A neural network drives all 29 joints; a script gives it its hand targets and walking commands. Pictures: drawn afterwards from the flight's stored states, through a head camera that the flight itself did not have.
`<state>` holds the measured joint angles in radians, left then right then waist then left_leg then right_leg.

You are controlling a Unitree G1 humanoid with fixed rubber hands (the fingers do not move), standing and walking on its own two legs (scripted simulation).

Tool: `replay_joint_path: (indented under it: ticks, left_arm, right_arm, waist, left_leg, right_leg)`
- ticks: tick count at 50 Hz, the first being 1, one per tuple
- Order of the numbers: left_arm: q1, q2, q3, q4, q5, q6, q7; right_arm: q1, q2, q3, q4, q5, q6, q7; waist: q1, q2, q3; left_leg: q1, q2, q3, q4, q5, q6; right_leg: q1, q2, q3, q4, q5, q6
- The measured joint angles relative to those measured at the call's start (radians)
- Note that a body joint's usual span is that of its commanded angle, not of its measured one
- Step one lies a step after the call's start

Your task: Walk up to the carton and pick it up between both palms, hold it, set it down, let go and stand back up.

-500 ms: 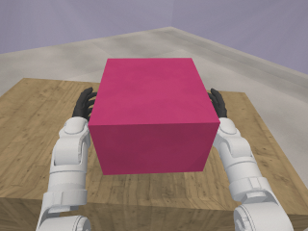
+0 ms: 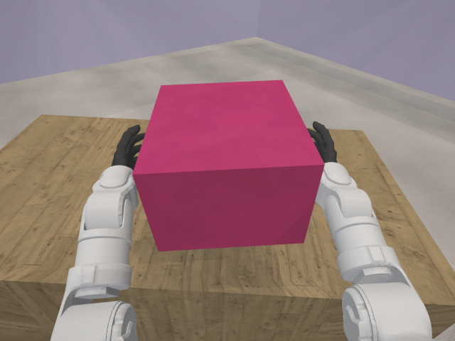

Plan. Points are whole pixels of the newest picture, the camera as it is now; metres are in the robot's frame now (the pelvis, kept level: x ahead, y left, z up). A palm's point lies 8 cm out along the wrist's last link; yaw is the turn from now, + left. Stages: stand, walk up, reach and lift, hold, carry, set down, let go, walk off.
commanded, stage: hold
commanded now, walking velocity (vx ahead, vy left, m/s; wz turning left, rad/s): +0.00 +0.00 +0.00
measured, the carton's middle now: (226, 157) +0.43 +0.00 +0.16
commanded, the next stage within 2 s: none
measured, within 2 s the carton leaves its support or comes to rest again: neither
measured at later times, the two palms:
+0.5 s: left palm (119, 160) +0.39 +0.19 +0.18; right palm (311, 158) +0.40 -0.16 +0.18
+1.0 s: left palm (125, 169) +0.39 +0.18 +0.16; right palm (315, 170) +0.39 -0.17 +0.16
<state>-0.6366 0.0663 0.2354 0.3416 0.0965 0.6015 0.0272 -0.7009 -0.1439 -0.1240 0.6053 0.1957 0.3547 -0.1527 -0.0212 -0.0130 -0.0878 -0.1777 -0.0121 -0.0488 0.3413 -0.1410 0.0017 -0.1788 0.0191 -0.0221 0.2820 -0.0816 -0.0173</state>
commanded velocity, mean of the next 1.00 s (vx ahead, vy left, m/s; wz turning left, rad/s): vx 0.00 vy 0.00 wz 0.00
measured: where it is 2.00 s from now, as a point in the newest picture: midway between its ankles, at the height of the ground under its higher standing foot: outside the picture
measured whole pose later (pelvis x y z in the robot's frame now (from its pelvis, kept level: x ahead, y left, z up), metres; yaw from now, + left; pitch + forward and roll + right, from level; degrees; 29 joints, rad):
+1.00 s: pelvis +0.05 +0.01 +0.00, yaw +0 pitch -4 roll -2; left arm -0.45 0.04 0.18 0.03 0.16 0.68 0.00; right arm -0.50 -0.18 -0.01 0.37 0.30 0.35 -0.19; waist -0.06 -0.03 -0.01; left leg -0.07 -0.01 -0.06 0.40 -0.25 0.02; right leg -0.03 0.03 -0.02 0.27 -0.16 0.00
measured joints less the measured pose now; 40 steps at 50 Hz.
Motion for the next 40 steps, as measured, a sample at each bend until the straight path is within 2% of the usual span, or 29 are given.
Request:
replay_joint_path:
  ticks: [4, 15, 19, 21, 24, 27, 33, 37, 40]
  left_arm:
    - [-0.017, 0.002, 0.009, 0.03, 0.008, -0.004, -0.004]
    - [0.026, 0.0, -0.007, 0.035, -0.005, -0.031, 0.0]
    - [-0.051, -0.002, 0.049, 0.136, -0.001, -0.032, -0.011]
    - [-0.073, 0.014, 0.036, 0.144, -0.006, -0.026, -0.011]
    - [-0.073, 0.032, 0.007, 0.109, -0.019, -0.028, -0.007]
    - [-0.059, 0.031, 0.01, 0.07, -0.015, -0.034, -0.011]
    - [0.016, 0.012, 0.031, 0.006, 0.036, -0.016, -0.048]
    - [0.097, 0.004, 0.008, -0.093, 0.036, 0.009, -0.047]
    - [0.142, 0.0, -0.021, -0.173, 0.035, 0.026, -0.039]
  right_arm:
    - [-0.025, 0.0, -0.005, 0.039, -0.007, -0.005, 0.004]
    - [0.023, 0.006, 0.009, 0.025, -0.005, -0.02, 0.0]
    - [-0.023, 0.023, -0.036, 0.107, -0.047, -0.03, 0.007]
    - [-0.032, 0.026, -0.042, 0.113, -0.059, -0.037, 0.007]
    - [-0.028, 0.022, -0.03, 0.076, -0.039, -0.045, 0.0]
    - [-0.027, 0.012, -0.006, 0.051, -0.014, -0.051, -0.008]
    - [0.0, 0.013, 0.048, 0.045, -0.001, -0.035, -0.021]
    - [0.075, 0.012, 0.083, -0.034, 0.034, -0.027, -0.032]
    - [0.135, 0.006, 0.097, -0.109, 0.059, -0.028, -0.039]
  waist:
    - [-0.003, 0.001, 0.001]
    - [-0.018, -0.004, -0.013]
    - [-0.002, -0.025, -0.022]
    - [0.01, -0.031, -0.025]
    - [0.024, -0.023, -0.029]
    - [0.025, -0.007, -0.018]
    - [-0.014, -0.007, 0.014]
    - [-0.043, -0.019, 0.026]
    - [-0.054, -0.026, 0.038]
  left_leg:
    - [-0.003, -0.002, -0.005, -0.007, 0.009, 0.0]
    - [0.009, -0.002, -0.009, 0.002, -0.007, 0.0]
    - [-0.005, -0.007, 0.004, 0.0, -0.006, 0.002]
    - [-0.015, -0.007, 0.008, -0.003, -0.005, 0.002]
    - [-0.026, -0.001, 0.006, 0.007, -0.016, 0.002]
    - [-0.006, 0.001, -0.005, 0.018, -0.034, 0.004]
    - [0.087, -0.008, -0.029, 0.009, -0.06, 0.011]
    - [0.111, -0.009, -0.039, 0.03, -0.086, 0.014]
    - [0.115, -0.006, -0.037, 0.051, -0.105, 0.015]
  right_leg:
    - [-0.002, -0.002, -0.004, -0.006, 0.006, 0.0]
    - [0.013, 0.0, -0.004, -0.001, -0.008, 0.0]
    - [-0.024, -0.006, 0.008, 0.038, -0.026, 0.002]
    - [-0.037, -0.006, 0.012, 0.04, -0.026, 0.001]
    - [-0.033, 0.001, 0.01, 0.02, -0.022, 0.001]
    - [0.006, 0.004, 0.001, -0.002, -0.025, 0.004]
    - [0.115, -0.004, -0.022, -0.028, -0.053, 0.011]
    - [0.149, -0.004, -0.03, -0.023, -0.075, 0.013]
    - [0.158, 0.0, -0.028, -0.014, -0.086, 0.014]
